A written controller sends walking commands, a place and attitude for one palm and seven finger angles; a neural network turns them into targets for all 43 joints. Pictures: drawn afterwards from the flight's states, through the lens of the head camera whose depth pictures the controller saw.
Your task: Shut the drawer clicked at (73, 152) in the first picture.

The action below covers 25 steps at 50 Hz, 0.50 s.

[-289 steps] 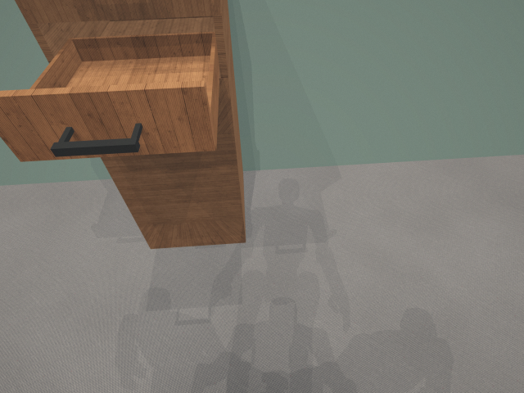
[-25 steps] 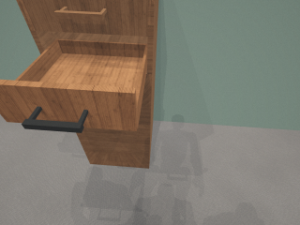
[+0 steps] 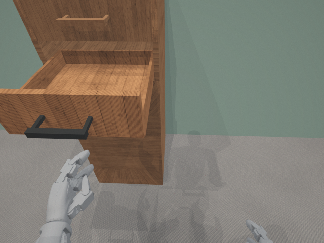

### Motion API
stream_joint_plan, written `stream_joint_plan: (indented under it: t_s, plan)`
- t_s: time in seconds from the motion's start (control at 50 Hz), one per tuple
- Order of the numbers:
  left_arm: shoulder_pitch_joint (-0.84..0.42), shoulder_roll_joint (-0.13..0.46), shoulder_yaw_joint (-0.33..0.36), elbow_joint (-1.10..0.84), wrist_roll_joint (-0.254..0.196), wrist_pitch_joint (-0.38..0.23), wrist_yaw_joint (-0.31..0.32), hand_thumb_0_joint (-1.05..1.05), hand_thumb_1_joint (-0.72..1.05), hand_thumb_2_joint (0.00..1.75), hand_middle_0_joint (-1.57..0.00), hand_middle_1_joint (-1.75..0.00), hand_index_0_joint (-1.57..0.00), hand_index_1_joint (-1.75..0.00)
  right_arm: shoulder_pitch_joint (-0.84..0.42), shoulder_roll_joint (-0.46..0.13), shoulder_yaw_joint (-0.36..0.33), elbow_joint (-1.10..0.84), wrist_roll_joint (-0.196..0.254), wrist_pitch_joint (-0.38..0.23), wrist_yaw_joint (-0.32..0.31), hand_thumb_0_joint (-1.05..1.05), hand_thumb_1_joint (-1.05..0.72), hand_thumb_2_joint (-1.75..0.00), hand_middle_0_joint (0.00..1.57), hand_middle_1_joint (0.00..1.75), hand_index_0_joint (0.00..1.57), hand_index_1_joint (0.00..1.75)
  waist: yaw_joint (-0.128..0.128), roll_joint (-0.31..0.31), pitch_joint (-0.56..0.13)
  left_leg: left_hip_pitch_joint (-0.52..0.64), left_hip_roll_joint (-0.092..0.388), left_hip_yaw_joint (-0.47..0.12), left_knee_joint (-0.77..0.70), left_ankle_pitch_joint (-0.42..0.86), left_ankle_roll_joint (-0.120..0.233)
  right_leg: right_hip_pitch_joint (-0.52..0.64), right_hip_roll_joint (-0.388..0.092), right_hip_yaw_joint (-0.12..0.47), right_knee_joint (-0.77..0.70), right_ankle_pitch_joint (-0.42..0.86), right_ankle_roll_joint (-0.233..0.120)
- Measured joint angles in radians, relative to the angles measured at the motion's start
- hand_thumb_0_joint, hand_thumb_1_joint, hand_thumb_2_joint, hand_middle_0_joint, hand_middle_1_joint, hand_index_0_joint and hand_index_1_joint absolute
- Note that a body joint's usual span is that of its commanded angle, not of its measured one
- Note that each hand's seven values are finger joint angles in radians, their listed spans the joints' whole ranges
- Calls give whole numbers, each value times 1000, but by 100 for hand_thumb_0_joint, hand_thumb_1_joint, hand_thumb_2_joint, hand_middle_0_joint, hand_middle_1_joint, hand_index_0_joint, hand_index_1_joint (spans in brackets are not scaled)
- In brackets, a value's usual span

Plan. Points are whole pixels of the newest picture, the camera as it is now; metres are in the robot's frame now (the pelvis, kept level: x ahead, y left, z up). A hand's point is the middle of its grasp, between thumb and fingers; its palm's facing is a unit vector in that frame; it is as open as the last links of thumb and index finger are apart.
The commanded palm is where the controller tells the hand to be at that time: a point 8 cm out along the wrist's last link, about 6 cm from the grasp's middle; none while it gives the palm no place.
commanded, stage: raise the hand and make a fist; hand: left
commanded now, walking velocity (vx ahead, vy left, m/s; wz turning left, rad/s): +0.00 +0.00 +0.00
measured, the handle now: (60, 126) +0.36 +0.26 +0.14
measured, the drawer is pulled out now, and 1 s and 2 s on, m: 0.30 0.30 0.30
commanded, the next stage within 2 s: bring the fist close to the handle in 1.66 s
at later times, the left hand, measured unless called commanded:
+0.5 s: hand (81, 205) +0.19 +0.18 +0.08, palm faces -0.14 -0.98 -0.12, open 4.3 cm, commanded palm +0.14 +0.25 +0.09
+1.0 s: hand (27, 197) +0.16 +0.22 +0.18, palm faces +0.04 -0.98 -0.18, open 3.1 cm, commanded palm +0.12 +0.26 +0.19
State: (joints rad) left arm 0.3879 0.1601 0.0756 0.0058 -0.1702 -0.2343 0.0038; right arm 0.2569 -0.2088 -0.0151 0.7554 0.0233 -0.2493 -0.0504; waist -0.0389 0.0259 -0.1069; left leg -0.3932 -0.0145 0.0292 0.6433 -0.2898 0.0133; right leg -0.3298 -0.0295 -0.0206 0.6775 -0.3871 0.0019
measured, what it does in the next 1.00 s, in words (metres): stands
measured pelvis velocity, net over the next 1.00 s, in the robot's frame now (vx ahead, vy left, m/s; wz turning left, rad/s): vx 0.00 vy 0.00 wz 0.03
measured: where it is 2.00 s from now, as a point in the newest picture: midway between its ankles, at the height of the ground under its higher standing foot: outside the picture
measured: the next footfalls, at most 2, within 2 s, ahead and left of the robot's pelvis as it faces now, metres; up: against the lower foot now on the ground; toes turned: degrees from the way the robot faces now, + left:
none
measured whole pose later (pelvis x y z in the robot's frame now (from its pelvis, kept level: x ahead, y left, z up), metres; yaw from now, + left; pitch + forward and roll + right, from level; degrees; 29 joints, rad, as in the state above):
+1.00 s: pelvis +0.00 +0.00 +0.01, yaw +2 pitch -3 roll -1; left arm 0.45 0.36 0.32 -0.51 -0.36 0.01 -0.34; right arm 0.19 -0.22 0.08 0.57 0.07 -0.39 -0.08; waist 0.09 0.03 -0.07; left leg -0.29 0.00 -0.01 0.64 -0.30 0.01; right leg -0.17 -0.01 -0.06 0.58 -0.36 0.00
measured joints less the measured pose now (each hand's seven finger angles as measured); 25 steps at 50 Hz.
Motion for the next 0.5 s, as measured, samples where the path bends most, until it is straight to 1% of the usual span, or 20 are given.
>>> stream_joint_plan:
  t_s: [0.04, 0.06, 0.08, 0.1, 0.12, 0.14, 0.18, 0.2, 0.22, 0.24, 0.28, 0.32, 0.34, 0.36, 0.38, 0.4, 0.42, 0.46, 0.5]
  plan:
    - [-6, 7, 28, 8, -28, -114, -115, 1, 91, 90, -32, -43, -32, -44, -42, 5, -11, -58, -4, 12, 23, 1, -91, -90, 20, 30, 20, 30, 0, -16, -16, -59, 14, 6, 61, -22, -10, -65, 12, 7, 68, -23, -10]
    - [1, 15, 38, 20, -40, -152, -177, 0, 91, 90, -33, -45, -33, -45, -60, 4, -16, -90, -2, 20, 32, 1, -91, -90, 20, 30, 20, 30, 2, -25, -12, -80, 20, 5, 89, -33, -15, -87, 18, 7, 97, -34, -16]
    - [18, 24, 46, 32, -48, -167, -233, 0, 91, 90, -35, -47, -35, -47, -74, 1, -19, -123, 3, 28, 36, 1, -91, -90, 20, 30, 20, 30, 6, -34, -7, -99, 26, 4, 115, -42, -19, -106, 23, 6, 123, -44, -20]
    - [42, 36, 52, 40, -55, -161, -277, 0, 91, 90, -37, -49, -37, -49, -84, -6, -22, -155, 8, 35, 37, 1, -91, -90, 20, 30, 20, 30, 13, -42, -1, -115, 30, 1, 137, -50, -23, -122, 27, 4, 145, -53, -24]
    - [74, 47, 58, 43, -62, -141, -309, 0, 91, 90, -39, -51, -39, -51, -91, -13, -25, -185, 12, 41, 34, 1, -91, -90, 20, 30, 20, 30, 20, -49, 4, -129, 34, -2, 156, -57, -27, -135, 31, 0, 163, -61, -29]
    - [110, 57, 66, 41, -71, -116, -328, 0, 91, 90, -41, -53, -41, -53, -94, -22, -29, -212, 15, 45, 28, 1, -91, -90, 20, 30, 20, 30, 28, -54, 9, -141, 37, -8, 172, -64, -31, -144, 34, -5, 178, -68, -33]
    - [185, 71, 90, 22, -92, -76, -331, 1, 91, 90, -45, -57, -45, -58, -90, -40, -39, -252, 16, 49, 13, 1, -91, -90, 20, 30, 20, 30, 47, -57, 13, -162, 42, -25, 201, -75, -36, -156, 40, -21, 195, -78, -40]
    - [218, 76, 106, 6, -101, -71, -320, 1, 90, 90, -47, -59, -47, -60, -85, -47, -44, -263, 15, 47, 6, 1, -91, -90, 20, 30, 20, 30, 58, -56, 14, -171, 45, -37, 213, -80, -39, -156, 44, -32, 199, -82, -43]
    - [245, 79, 124, -16, -109, -78, -304, 1, 90, 90, -49, -62, -49, -62, -78, -53, -48, -267, 13, 43, -1, 1, -91, -90, 20, 30, 20, 30, 69, -53, 14, -178, 47, -49, 225, -85, -41, -155, 47, -44, 200, -86, -46]
    - [263, 83, 142, -44, -116, -96, -288, 2, 90, 90, -51, -64, -51, -64, -70, -57, -49, -265, 11, 39, -8, 1, -91, -90, 20, 30, 20, 30, 80, -50, 13, -185, 49, -62, 236, -90, -43, -153, 50, -57, 202, -89, -48]
    - [262, 91, 173, -94, -132, -159, -274, 2, 90, 90, -55, -68, -55, -68, -59, -65, -44, -244, 10, 27, -18, 1, -91, -90, 20, 30, 20, 30, 99, -39, 14, -197, 50, -89, 260, -98, -46, -147, 55, -83, 205, -95, -53]
    - [214, 94, 187, -125, -153, -220, -290, 2, 90, 90, -59, -72, -59, -73, -60, -68, -27, -209, 14, 11, -26, 1, -91, -90, 20, 30, 20, 30, 107, -18, 23, -202, 52, -114, 280, -105, -46, -134, 60, -106, 203, -97, -57]
    - [177, 96, 185, -134, -164, -237, -308, 2, 90, 90, -61, -74, -61, -75, -63, -67, -15, -192, 17, 4, -30, 1, -91, -90, 20, 30, 20, 30, 106, -7, 30, -200, 52, -123, 285, -106, -46, -127, 62, -114, 201, -96, -57]
    - [134, 99, 178, -138, -172, -240, -332, 2, 90, 90, -63, -77, -63, -77, -65, -64, -2, -177, 21, -2, -33, 1, -91, -90, 20, 30, 20, 30, 105, 4, 37, -197, 53, -128, 287, -105, -45, -119, 64, -119, 196, -94, -58]
    - [91, 105, 168, -136, -174, -228, -357, 2, 91, 90, -65, -79, -65, -79, -66, -57, 11, -165, 25, -7, -36, 1, -91, -90, 20, 30, 20, 30, 102, 12, 40, -192, 54, -129, 283, -103, -44, -114, 66, -120, 189, -89, -57]
    - [49, 115, 158, -127, -171, -202, -383, 2, 91, 90, -67, -81, -67, -81, -65, -47, 23, -155, 28, -9, -40, 1, -91, -90, 20, 30, 20, 30, 97, 19, 41, -187, 56, -126, 274, -99, -42, -110, 67, -117, 181, -84, -56]
    - [11, 129, 150, -113, -165, -163, -407, 2, 90, 90, -69, -83, -69, -83, -62, -36, 35, -147, 31, -9, -43, 1, -91, -90, 20, 30, 20, 30, 90, 22, 39, -180, 57, -119, 261, -94, -40, -108, 68, -110, 171, -77, -55]
    - [-46, 165, 146, -70, -156, -61, -445, 1, 90, 90, -73, -87, -73, -88, -53, -14, 54, -142, 36, -3, -45, 1, -91, -90, 20, 30, 20, 30, 70, 28, 37, -158, 60, -99, 226, -81, -37, -99, 68, -90, 147, -63, -51]
    - [-61, 197, 163, -40, -163, 54, -459, 1, 90, 90, -77, -92, -77, -92, -36, 2, 66, -151, 39, 10, -46, 1, -90, -90, 20, 30, 20, 30, 45, 31, 36, -127, 62, -73, 184, -68, -39, -84, 67, -66, 120, -49, -47]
